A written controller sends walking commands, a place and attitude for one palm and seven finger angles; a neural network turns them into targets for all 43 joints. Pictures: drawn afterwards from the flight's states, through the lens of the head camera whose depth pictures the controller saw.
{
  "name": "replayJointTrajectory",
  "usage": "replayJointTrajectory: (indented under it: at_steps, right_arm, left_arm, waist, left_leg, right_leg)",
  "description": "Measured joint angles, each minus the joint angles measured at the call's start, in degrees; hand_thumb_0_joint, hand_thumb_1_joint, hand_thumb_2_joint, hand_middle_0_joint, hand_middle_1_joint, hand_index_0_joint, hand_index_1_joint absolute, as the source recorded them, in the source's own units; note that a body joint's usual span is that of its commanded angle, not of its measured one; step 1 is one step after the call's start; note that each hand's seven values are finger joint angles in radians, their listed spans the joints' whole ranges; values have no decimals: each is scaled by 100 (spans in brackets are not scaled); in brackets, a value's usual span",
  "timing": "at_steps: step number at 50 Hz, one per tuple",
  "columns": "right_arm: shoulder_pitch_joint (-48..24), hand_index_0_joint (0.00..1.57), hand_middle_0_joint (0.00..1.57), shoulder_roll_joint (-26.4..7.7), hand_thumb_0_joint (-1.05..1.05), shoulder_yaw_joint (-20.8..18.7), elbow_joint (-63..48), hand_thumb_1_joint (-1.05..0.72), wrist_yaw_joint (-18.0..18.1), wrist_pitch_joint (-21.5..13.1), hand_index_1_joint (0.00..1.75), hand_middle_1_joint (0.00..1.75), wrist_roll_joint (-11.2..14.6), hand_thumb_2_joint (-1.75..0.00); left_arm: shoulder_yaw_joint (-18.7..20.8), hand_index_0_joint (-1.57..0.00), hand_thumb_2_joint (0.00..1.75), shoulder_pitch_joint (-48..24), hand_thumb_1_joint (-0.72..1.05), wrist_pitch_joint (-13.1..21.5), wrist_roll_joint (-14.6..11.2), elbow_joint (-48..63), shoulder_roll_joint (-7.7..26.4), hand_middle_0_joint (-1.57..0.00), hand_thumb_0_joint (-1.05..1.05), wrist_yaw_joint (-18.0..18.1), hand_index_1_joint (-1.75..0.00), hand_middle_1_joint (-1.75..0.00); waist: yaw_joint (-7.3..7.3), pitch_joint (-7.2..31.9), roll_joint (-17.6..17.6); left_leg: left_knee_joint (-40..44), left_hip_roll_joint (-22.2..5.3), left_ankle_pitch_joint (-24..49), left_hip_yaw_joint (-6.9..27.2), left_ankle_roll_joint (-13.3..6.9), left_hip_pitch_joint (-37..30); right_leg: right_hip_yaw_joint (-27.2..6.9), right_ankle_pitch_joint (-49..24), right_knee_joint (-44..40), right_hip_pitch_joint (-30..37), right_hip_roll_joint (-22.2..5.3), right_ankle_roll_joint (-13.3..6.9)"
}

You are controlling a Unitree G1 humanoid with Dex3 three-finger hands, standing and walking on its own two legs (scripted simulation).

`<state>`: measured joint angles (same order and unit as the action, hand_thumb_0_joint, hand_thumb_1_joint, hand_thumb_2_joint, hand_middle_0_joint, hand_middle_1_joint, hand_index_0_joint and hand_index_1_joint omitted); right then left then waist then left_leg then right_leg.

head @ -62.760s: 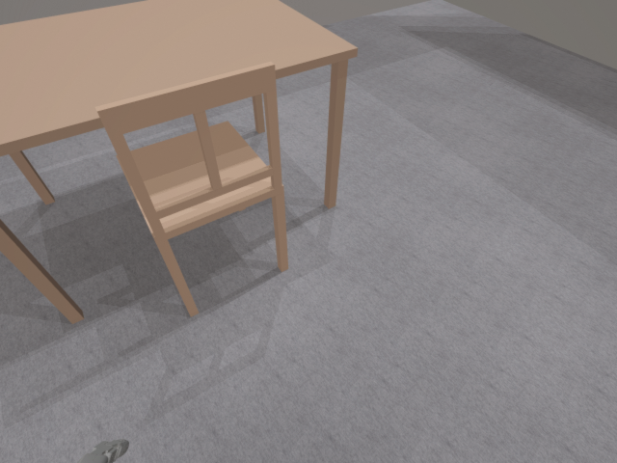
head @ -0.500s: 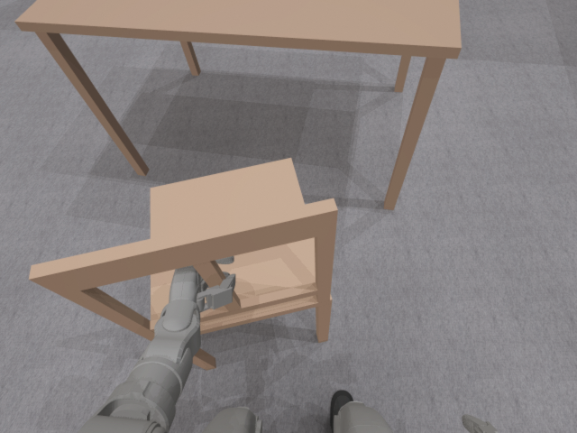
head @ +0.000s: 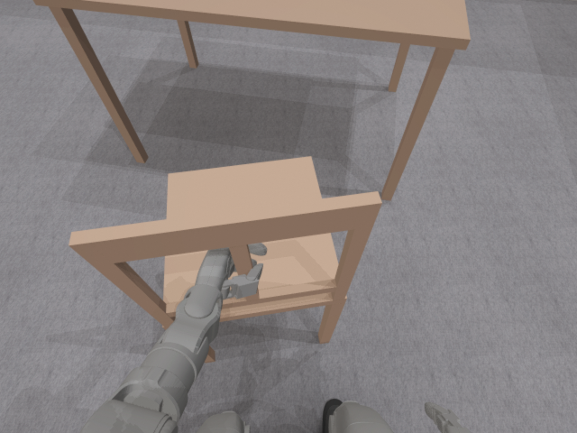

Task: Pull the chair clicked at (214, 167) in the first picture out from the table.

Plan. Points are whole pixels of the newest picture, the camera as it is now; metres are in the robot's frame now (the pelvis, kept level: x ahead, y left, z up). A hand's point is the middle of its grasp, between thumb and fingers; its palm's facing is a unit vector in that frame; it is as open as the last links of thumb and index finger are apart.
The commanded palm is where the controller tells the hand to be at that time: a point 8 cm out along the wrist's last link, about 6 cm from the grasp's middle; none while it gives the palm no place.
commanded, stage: stop walking, hand still on the chair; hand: left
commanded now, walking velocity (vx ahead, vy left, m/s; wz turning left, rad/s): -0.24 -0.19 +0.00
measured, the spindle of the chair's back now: (246, 272) +0.37 +0.08 -0.11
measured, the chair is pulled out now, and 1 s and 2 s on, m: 0.51 0.55 0.55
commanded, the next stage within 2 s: open the thumb and straighten the fingers in 1.00 s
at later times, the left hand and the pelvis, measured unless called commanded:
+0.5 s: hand (248, 291) +0.31 +0.07 -0.06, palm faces -0.09 -0.99 -0.14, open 5.6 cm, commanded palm +0.30 +0.12 -0.04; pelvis -0.01 -0.03 +0.01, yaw -1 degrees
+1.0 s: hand (242, 304) +0.29 +0.07 -0.06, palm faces -0.15 -0.98 -0.13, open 5.6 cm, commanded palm +0.29 +0.13 -0.04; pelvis -0.02 +0.00 +0.01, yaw -3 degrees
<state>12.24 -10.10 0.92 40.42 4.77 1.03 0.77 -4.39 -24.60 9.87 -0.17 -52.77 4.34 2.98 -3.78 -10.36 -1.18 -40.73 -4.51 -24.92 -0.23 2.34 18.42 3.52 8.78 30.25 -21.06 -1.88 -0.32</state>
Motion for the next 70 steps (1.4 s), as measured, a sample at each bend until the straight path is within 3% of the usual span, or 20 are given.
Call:
replayJointTrajectory:
  at_steps: [2, 4, 6, 8, 10, 11, 14, 18, 20, 24, 31, 38, 46, 55, 57, 62, 66, 70]
  right_arm:
    - [-14, 20, 20, -106, 1, -10, -32, -91, 73, -12, 31, 30, -42, -90]
    - [-51, 20, 20, -59, 1, -67, -6, -91, 67, 40, 31, 30, -77, -90]
    - [8, 20, 20, -11, 1, -89, -60, -91, 17, 68, 30, 30, -98, -90]
    - [85, 20, 20, -11, 1, -87, -132, -91, -5, 8, 30, 30, -58, -90]
    - [157, 20, 20, -28, 1, -74, -175, -91, -43, -78, 30, 30, -24, -90]
    - [155, 20, 20, -48, 1, -67, -168, -90, -59, -115, 30, 30, -13, -90]
    - [32, 20, 20, -163, 1, -66, -61, -90, -78, -137, 30, 30, 41, -90]
    - [-8, 20, 20, -243, 1, -53, 39, -90, -40, -70, 30, 30, 126, -90]
    - [-8, 20, 20, -356, 1, -67, 32, -90, -4, -94, 30, 30, 117, -90]
    - [-174, 20, 20, -447, 1, -133, -5, -90, 44, -94, 30, 30, 128, -90]
    - [-471, 20, 20, -474, 1, -132, -348, -91, 70, -44, 30, 30, 145, -90]
    - [-446, 20, 20, -276, 1, -25, -468, -90, 42, 16, 30, 30, 117, -90]
    - [-62, 20, 20, -90, 1, 99, -262, -90, 17, 75, 30, 30, 70, -90]
    - [199, 20, 20, -105, 1, 83, 52, -90, 44, 53, 30, 30, 50, -90]
    - [201, 20, 20, -132, 1, 62, 82, -90, -10, 28, 30, 30, 76, -90]
    - [292, 20, 20, -263, 1, -40, 59, -90, -345, -174, 30, 30, 129, -90]
    - [368, 20, 20, -446, 1, -164, -61, -90, -468, -311, 30, 30, 115, -90]
    - [386, 20, 20, -593, 1, -226, -155, -90, -497, -298, 30, 30, 114, -90]
  left_arm:
    - [-69, -49, 74, -4, 66, 13, -33, 55, 33, -15, 1, 1, -145, -121]
    - [-113, -49, 74, 50, 67, -25, -98, 126, 143, -14, 1, 10, -145, -121]
    - [-112, -47, 74, 175, 67, -188, -160, 306, 219, -14, 2, 6, -145, -119]
    - [-127, -47, 74, 256, 67, -322, -184, 550, 258, -15, 3, -12, -145, -119]
    - [-102, -47, 75, 343, 66, -350, -243, 765, 283, -16, 3, -29, -145, -118]
    - [-73, -47, 75, 367, 66, -340, -257, 856, 298, -17, 3, -35, -145, -118]
    - [119, -48, 77, 381, 65, -293, -343, 899, 240, -19, 4, -16, -145, -115]
    - [251, -49, 78, 494, 64, -286, -337, 854, 256, -19, 5, 34, -145, -114]
    - [266, -49, 79, 569, 63, -319, -326, 851, 236, -20, 6, 34, -145, -114]
    - [233, -49, 79, 538, 63, -367, -319, 761, 253, -19, 6, 58, -145, -114]
    - [209, -50, 77, 448, 64, -489, -276, 700, 288, -18, 7, 103, -145, -115]
    - [100, -50, 75, 485, 66, -594, -238, 686, 282, -16, 7, 140, -145, -116]
    - [8, -50, 74, 696, 66, -517, -225, 554, 188, -16, 7, 113, -145, -116]
    - [-85, -50, 75, 911, 65, -355, -228, 419, 123, -16, 7, 95, -145, -116]
    - [-48, -50, 74, 1022, 65, -353, -247, 489, 132, -16, 7, 88, -145, -116]
    - [163, -50, 72, 1333, 55, -244, -312, 785, 257, -24, 6, -4, -145, -124]
    - [147, -50, 62, 1401, 34, -234, -267, 1084, 387, -34, 4, -89, -145, -132]
    - [252, -48, 47, 1326, 2, -468, -288, 1182, 434, -39, 3, -204, -141, -132]
  waist:
    - [-39, 15, 11]
    - [11, 5, 182]
    - [-5, 54, 191]
    - [35, 19, 85]
    - [150, -6, 8]
    - [208, -50, -48]
    - [105, -316, -388]
    - [73, -227, -203]
    - [40, -132, -207]
    - [39, -152, -41]
    - [32, -154, 107]
    - [64, -26, 175]
    - [88, 260, 124]
    - [82, 481, 57]
    - [1, 590, 61]
    - [-215, 1013, 181]
    - [-220, 1104, 154]
    - [-199, 1160, 54]
  left_leg:
    - [696, -44, 1124, -89, -7, -48]
    - [520, -3, 1091, -252, 9, -33]
    - [580, -49, 966, -263, 30, -25]
    - [675, -128, 1011, -204, 67, 15]
    - [675, -192, 1055, -210, 131, 105]
    - [626, -245, 1046, -210, 174, 148]
    - [672, -451, 1084, -2, 115, 100]
    - [467, -109, 602, 147, -121, -41]
    - [746, -5, 1005, 131, -192, -293]
    - [1199, 76, 942, 83, 85, -660]
    - [1318, 79, 1042, -33, 49, -743]
    - [1399, 77, 1070, -129, 31, -747]
    - [1477, 140, 1076, -225, -57, -750]
    - [1545, 191, 1029, -285, -105, -828]
    - [1522, 202, 1014, -268, -113, -750]
    - [1212, 238, 889, -196, -130, -241]
    - [916, 233, 753, -192, -147, 57]
    - [679, 254, 646, -207, -180, 292]
  right_leg:
    - [-47, 106, 336, -182, -29, 86]
    - [-257, 864, 1066, -404, 2, 108]
    - [-238, 1443, 1686, -472, 112, 92]
    - [-136, 1608, 1581, -244, 182, 82]
    - [-92, 1443, 843, 184, 189, 74]
    - [-77, 1012, 446, 344, 224, 27]
    - [131, 562, 11, 612, 465, -194]
    - [111, 639, -51, 649, 376, -282]
    - [133, 666, -51, 668, 371, -275]
    - [130, 730, -14, 786, 263, -228]
    - [76, 578, -188, 873, 252, -210]
    - [-14, 435, -340, 873, 257, -146]
    - [-108, 391, -432, 854, 201, -63]
    - [-166, 442, -458, 897, 153, -12]
    - [-148, 464, -432, 829, 140, -6]
    - [-85, 639, -85, 332, 88, -4]
    - [-89, 735, 149, 61, 83, 6]
    - [-112, 820, 363, -168, 53, 37]
